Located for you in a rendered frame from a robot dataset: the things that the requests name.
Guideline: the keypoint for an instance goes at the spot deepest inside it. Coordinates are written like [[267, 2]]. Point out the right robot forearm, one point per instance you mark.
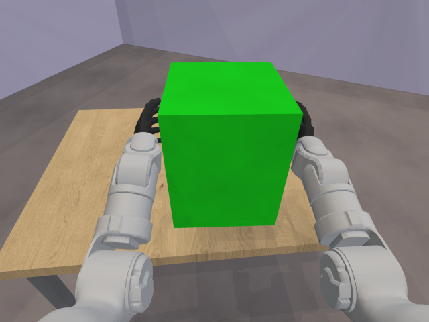
[[340, 220]]

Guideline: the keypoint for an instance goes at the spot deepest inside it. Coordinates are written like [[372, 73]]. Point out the table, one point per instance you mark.
[[55, 229]]

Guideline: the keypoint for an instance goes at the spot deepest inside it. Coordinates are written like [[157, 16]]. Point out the left robot forearm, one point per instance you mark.
[[126, 223]]

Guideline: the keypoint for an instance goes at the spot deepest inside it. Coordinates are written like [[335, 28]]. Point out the carton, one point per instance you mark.
[[228, 132]]

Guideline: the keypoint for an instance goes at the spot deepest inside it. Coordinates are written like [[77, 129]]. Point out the robot right hand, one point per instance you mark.
[[306, 128]]

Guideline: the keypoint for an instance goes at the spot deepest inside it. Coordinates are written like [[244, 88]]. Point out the robot right upper arm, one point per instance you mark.
[[367, 284]]

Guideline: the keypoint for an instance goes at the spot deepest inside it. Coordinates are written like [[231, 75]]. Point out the robot left hand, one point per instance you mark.
[[146, 119]]

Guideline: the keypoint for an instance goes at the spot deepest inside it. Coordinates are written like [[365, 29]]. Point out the robot left upper arm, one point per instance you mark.
[[113, 287]]

